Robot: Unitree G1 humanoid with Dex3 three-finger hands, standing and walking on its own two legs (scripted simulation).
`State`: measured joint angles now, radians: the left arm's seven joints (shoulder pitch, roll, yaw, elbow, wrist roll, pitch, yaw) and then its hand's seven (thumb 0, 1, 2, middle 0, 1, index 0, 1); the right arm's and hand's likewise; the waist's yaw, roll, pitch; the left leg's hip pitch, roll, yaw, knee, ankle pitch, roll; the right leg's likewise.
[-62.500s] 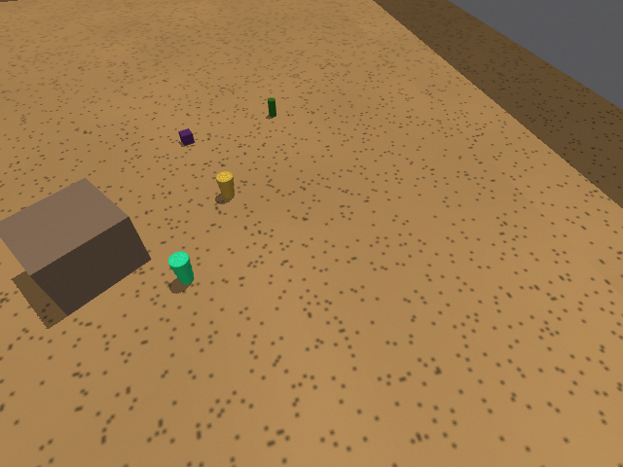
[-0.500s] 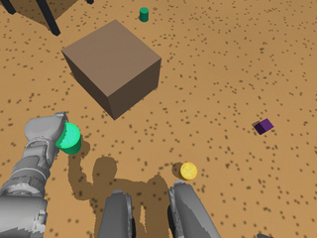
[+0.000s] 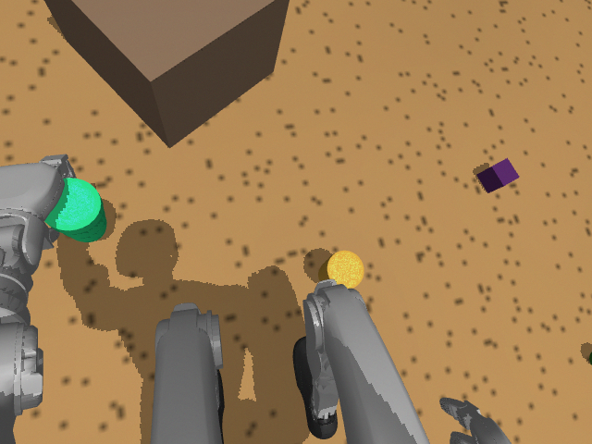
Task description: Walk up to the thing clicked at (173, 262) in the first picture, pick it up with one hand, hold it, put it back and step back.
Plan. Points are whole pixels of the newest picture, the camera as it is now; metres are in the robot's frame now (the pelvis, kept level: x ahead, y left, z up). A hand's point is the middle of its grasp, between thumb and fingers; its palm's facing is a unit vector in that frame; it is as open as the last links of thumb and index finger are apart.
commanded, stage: crouch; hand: left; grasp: from above
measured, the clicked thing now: (80, 216) +0.46 +0.27 -0.22
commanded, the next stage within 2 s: lower in 0.60 s
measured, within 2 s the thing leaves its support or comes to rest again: rests again in 1.22 s
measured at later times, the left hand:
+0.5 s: hand (60, 220) +0.46 +0.30 -0.24, palm faces -0.46 -0.05 -0.88, open 9.4 cm
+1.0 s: hand (71, 221) +0.47 +0.31 -0.29, palm faces -0.50 -0.06 -0.86, open 9.3 cm
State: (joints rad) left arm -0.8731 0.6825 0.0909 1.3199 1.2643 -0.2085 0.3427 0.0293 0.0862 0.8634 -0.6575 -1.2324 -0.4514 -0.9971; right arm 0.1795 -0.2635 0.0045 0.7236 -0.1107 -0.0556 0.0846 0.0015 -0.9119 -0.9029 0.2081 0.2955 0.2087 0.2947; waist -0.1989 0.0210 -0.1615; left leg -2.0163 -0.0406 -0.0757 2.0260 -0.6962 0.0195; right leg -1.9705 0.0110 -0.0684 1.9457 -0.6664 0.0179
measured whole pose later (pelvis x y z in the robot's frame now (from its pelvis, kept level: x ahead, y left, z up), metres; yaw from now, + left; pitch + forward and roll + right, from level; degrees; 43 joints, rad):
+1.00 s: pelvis -0.01 +0.00 -0.10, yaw -5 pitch +36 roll -11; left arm -1.02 0.94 0.16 1.47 1.31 -0.29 0.32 0.02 0.09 0.85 -0.73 -1.13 -0.48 -0.93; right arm 0.17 -0.30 0.13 0.67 -0.15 -0.02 0.15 0.00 -0.92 -0.91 0.21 0.30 0.21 0.30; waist -0.29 -0.03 0.01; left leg -2.29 -0.03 -0.13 2.38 -0.73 0.02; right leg -2.22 0.03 -0.13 2.25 -0.67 0.03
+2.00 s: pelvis -0.02 +0.00 -0.14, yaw -9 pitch +30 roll -15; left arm -1.10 1.11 0.14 1.60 1.36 -0.32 0.44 0.01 -0.09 0.89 -0.35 -1.07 -0.39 -1.01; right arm 0.17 -0.33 0.24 0.65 -0.19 -0.08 0.15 0.00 -0.90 -0.90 0.21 0.30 0.21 0.30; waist -0.34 -0.10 0.10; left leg -2.34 -0.02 -0.19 2.51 -0.71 0.03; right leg -2.25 0.05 -0.19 2.32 -0.62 0.04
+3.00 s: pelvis -0.02 +0.00 -0.12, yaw -7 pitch +33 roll -13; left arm -0.96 1.01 0.18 1.25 1.26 -0.22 0.31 0.00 -0.52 1.03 -0.09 -1.05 -0.10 -1.05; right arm 0.20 -0.31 0.16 0.62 -0.14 -0.04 0.16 0.00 -0.92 -0.91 0.21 0.30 0.21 0.30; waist -0.29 -0.04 0.01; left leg -2.33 -0.02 -0.16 2.44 -0.71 0.03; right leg -2.25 0.04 -0.16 2.28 -0.64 0.03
